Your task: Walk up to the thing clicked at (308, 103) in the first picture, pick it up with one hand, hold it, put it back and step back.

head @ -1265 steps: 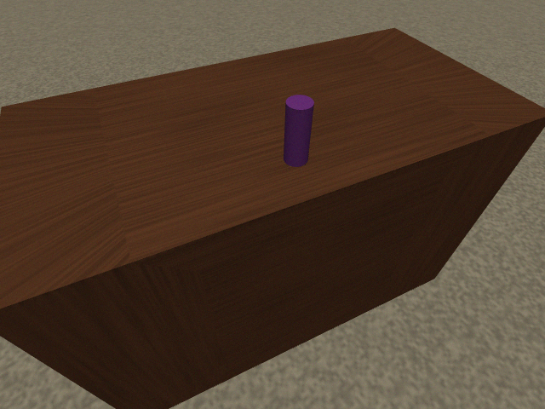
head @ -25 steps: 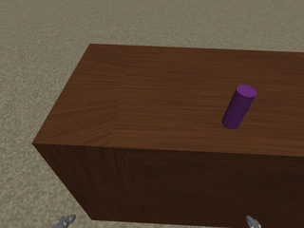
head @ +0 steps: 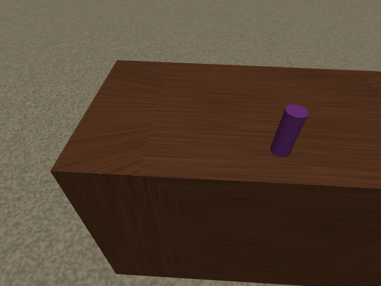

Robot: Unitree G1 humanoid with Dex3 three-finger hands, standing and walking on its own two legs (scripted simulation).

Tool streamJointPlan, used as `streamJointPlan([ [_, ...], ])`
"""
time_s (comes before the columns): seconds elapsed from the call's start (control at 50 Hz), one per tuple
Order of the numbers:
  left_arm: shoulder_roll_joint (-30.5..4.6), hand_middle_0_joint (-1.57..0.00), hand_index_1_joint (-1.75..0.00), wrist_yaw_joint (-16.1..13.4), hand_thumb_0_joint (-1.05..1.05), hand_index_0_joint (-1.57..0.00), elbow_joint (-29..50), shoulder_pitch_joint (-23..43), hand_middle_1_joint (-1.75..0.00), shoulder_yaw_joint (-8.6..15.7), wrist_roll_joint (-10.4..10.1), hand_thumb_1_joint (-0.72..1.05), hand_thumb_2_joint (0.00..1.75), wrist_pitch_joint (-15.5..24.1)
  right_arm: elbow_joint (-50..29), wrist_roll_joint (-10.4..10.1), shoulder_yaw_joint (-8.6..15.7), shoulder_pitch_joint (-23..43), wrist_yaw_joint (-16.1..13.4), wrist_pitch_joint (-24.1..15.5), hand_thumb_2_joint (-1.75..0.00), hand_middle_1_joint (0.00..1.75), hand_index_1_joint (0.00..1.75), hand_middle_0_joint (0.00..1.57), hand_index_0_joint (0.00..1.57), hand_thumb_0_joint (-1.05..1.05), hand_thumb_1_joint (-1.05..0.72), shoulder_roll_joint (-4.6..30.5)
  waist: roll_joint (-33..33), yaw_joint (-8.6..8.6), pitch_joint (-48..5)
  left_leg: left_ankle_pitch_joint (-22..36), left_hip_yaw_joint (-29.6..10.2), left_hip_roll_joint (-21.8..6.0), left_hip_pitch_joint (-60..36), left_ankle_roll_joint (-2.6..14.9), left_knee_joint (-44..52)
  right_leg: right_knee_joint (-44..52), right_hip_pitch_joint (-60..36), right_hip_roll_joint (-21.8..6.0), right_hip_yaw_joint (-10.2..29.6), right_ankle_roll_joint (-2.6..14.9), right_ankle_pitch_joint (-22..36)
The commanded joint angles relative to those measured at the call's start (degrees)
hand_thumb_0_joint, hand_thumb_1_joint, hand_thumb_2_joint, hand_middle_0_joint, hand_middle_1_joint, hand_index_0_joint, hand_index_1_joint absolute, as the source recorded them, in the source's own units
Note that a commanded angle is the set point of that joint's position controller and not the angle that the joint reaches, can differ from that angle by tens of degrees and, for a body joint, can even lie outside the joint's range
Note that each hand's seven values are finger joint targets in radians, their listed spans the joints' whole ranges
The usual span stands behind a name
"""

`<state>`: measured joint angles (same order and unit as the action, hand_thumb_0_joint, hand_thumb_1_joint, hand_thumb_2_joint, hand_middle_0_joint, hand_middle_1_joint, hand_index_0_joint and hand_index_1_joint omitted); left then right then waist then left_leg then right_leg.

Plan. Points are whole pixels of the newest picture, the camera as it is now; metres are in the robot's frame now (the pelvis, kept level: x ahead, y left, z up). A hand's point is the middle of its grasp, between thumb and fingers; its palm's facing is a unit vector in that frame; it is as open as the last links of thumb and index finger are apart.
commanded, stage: home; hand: right
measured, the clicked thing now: (287, 132) +0.48 -0.22 +0.09
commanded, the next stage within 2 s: stand in 1.10 s
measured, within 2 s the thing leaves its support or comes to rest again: neither
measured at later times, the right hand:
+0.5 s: hand out of the picture +0.08 -0.26 -0.15, palm faces -0.05 +0.93 -0.35, open 17.4 cm
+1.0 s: hand out of the picture +0.08 -0.26 -0.15, palm faces -0.04 +0.94 -0.35, open 17.3 cm
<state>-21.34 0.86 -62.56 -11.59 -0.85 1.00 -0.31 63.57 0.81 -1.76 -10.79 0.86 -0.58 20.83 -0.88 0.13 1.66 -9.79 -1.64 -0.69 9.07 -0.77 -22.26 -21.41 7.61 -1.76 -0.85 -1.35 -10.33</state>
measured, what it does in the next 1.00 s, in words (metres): stands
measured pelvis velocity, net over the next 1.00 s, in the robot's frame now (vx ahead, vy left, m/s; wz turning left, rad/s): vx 0.01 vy -0.01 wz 0.00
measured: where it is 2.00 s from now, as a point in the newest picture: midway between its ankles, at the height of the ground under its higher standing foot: outside the picture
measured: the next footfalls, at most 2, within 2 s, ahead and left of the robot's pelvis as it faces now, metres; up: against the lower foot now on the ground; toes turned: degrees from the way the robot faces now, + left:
none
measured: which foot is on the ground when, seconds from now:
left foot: down 0.00-1.00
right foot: down 0.00-1.00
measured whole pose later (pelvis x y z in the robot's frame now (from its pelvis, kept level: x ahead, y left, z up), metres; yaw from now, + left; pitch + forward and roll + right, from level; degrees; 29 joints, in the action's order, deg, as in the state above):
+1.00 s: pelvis +0.01 -0.01 +0.00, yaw +0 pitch -3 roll +0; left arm -20.6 0.3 -64.1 -7.5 0.0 0.5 0.1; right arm 64.3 0.5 -0.9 -7.9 0.3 -0.6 20.5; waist -0.3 0.2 2.8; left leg -9.4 -1.8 -1.2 7.3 -1.5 -19.5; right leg -19.2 6.1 -1.3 -1.1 -0.9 -10.3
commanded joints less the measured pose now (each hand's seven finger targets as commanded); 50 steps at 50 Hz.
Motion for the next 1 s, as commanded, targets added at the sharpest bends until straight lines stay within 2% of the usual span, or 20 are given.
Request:
streamJointPlan([
  [0.0,-12.5,-0.20,-0.30,-0.6,0.00,-0.20,2.7,1.9,-0.30,2.5,0.4,0.90,0.90,1.3,-3.3,0.1,2.8,3.5,-1.0,-1.0,-0.05,0.05,0.05,0.05,0.05,0.00,0.55,13.6,1.2,-0.12,3.1,-12.7,-6.7,-5.0,4.2,2.63,7.1,6.8,4.7,-3.8,5.8,2.83,-11.8],
  [0.08,-12.4,-0.20,-0.30,-0.7,0.00,-0.20,2.7,2.9,-0.30,2.7,0.0,0.90,0.90,1.7,-3.2,0.1,3.0,2.8,-1.0,-1.2,-0.06,0.05,0.05,0.05,0.05,0.00,0.55,13.1,1.2,-0.65,0.0,-6.1,-5.7,-5.0,1.1,2.81,5.3,6.6,3.1,-4.8,6.7,3.05,-6.8],
  [0.14,-11.9,-0.20,-0.30,-0.8,0.00,-0.20,2.2,2.7,-0.30,2.7,-0.1,0.90,0.90,1.6,-3.3,0.1,2.9,3.3,-1.1,-1.2,-0.06,0.05,0.05,0.05,0.05,0.00,0.54,12.8,1.4,-0.21,0.2,-4.7,-6.0,-5.4,2.0,2.77,5.7,5.9,2.0,-4.6,6.0,2.89,-4.8],
  [0.2,-12.1,-0.20,-0.30,-0.8,0.00,-0.20,1.8,2.2,-0.30,2.8,0.0,0.90,0.90,1.5,-3.1,-0.1,2.9,3.6,-1.1,-1.0,-0.05,0.05,0.05,0.05,0.05,0.00,0.55,12.6,0.8,-0.02,1.8,-7.1,-6.0,-5.1,2.2,2.50,6.0,6.6,3.7,-4.4,6.1,2.75,-7.9],
  [0.24,-11.9,-0.20,-0.30,-0.9,0.00,-0.20,2.2,2.8,-0.30,2.7,0.0,0.90,0.90,1.6,-3.3,-0.1,3.0,3.4,-1.1,-1.1,-0.05,0.05,0.05,0.05,0.05,0.00,0.55,12.5,0.6,-0.28,-0.4,-3.1,-5.5,-5.3,0.5,2.46,5.1,6.2,2.6,-4.8,6.2,2.85,-4.5],
  [0.26,-11.9,-0.20,-0.30,-0.9,0.00,-0.20,2.1,3.0,-0.30,2.8,0.0,0.90,0.90,1.5,-3.1,-0.1,2.9,3.3,-1.2,-1.1,-0.05,0.05,0.05,0.05,0.05,0.00,0.55,12.5,1.0,-0.39,0.4,-3.9,-5.6,-5.3,0.8,2.36,5.5,6.1,3.1,-4.6,6.0,2.77,-4.5],
  [0.36,-11.6,-0.20,-0.30,-1.0,0.00,-0.20,1.9,3.4,-0.30,2.7,-0.2,0.90,0.90,1.6,-3.1,-0.2,2.9,4.2,-1.3,-1.2,-0.06,0.05,0.05,0.05,0.05,0.00,0.55,12.5,1.4,-0.15,-1.1,1.6,-5.3,-5.7,-0.3,2.32,5.1,5.1,0.6,-4.9,5.6,2.63,1.4],
  [0.44,-11.4,-0.20,-0.30,-1.0,0.00,-0.20,1.8,4.2,-0.30,2.7,-0.3,0.90,0.90,1.5,-2.9,-0.2,2.9,4.4,-1.5,-1.2,-0.05,0.05,0.05,0.05,0.05,0.00,0.56,12.8,1.6,-0.07,-1.3,3.5,-5.1,-5.9,-0.7,2.03,5.1,5.2,0.4,-4.8,5.5,2.56,1.5],
  [0.5,-11.3,-0.20,-0.30,-1.1,0.00,-0.20,1.8,4.4,-0.30,2.6,-0.3,0.90,0.90,1.7,-2.9,-0.3,2.8,4.7,-1.5,-1.2,-0.06,0.05,0.05,0.05,0.05,0.00,0.55,12.4,1.0,0.01,-2.5,7.3,-4.8,-6.1,-1.5,2.08,4.5,4.7,-1.4,-5.1,5.2,2.34,5.8],
  [0.68,-11.5,-0.20,-0.30,-1.1,0.00,-0.20,1.6,5.7,-0.30,3.0,-0.3,0.90,0.90,1.4,-2.7,-0.3,3.0,5.5,-1.6,-1.2,-0.06,0.06,0.06,0.05,0.05,0.00,0.53,12.4,1.1,0.17,-2.1,7.1,-4.6,-6.2,-1.8,1.69,5.4,5.1,-1.8,-5.2,4.9,2.34,5.2],
  [0.8,-11.3,-0.20,-0.30,-1.1,0.00,-0.20,1.6,6.3,-0.30,3.0,-0.2,0.90,0.90,1.4,-2.7,-0.2,3.1,5.6,-1.6,-1.1,-0.06,0.06,0.05,0.05,0.05,0.00,0.54,12.2,1.3,0.03,-0.9,3.8,-4.9,-6.2,-1.3,1.62,6.4,5.8,-0.9,-5.0,4.9,2.34,1.8],
  [0.86,-11.5,-0.20,-0.30,-1.1,0.00,-0.20,1.8,6.9,-0.30,3.1,-0.2,0.90,0.90,1.6,-2.8,-0.1,3.2,5.5,-1.5,-1.1,-0.07,0.06,0.06,0.06,0.06,0.00,0.53,12.3,0.8,-0.11,-2.5,6.0,-4.4,-6.2,-1.9,1.81,5.5,5.6,-2.3,-5.6,5.2,2.41,4.6],
  [0.88,-11.4,-0.20,-0.30,-1.1,0.00,-0.20,1.6,6.6,-0.30,3.0,-0.3,0.90,0.90,1.5,-2.5,-0.2,3.1,5.4,-1.5,-1.1,-0.06,0.05,0.05,0.05,0.05,0.00,0.55,12.1,0.9,-0.14,-0.9,3.9,-4.8,-5.9,-1.3,1.51,6.5,6.0,-0.6,-5.1,4.8,2.36,1.7],
  [0.92,-11.4,-0.20,-0.30,-1.1,0.00,-0.20,1.7,6.5,-0.30,3.1,-0.3,0.90,0.90,1.5,-2.6,-0.2,3.3,5.6,-1.5,-1.2,-0.06,0.05,0.05,0.05,0.05,0.00,0.54,12.3,1.8,-0.02,-1.5,4.1,-4.7,-6.1,-1.2,1.67,6.2,5.9,-1.5,-5.3,4.9,2.45,2.6],
  [0.96,-11.5,-0.20,-0.30,-1.0,0.00,-0.20,1.6,6.4,-0.30,3.1,-0.3,0.90,0.90,1.4,-2.5,-0.2,3.2,5.5,-1.5,-1.1,-0.07,0.06,0.06,0.06,0.06,0.00,0.53,12.5,2.1,-0.08,-0.8,1.4,-4.8,-5.9,-0.8,1.77,6.8,6.0,-1.0,-5.2,5.0,2.56,1.2],
  [0.98,-11.6,-0.20,-0.30,-1.1,0.00,-0.20,1.7,6.4,-0.30,3.2,-0.2,0.90,0.90,1.4,-2.6,-0.2,3.3,5.3,-1.5,-1.1,-0.06,0.06,0.06,0.05,0.05,0.00,0.53,12.2,1.1,-0.02,-1.4,3.4,-5.0,-6.3,-1.1,1.80,6.8,5.7,-1.3,-5.3,4.7,2.54,1.2],
])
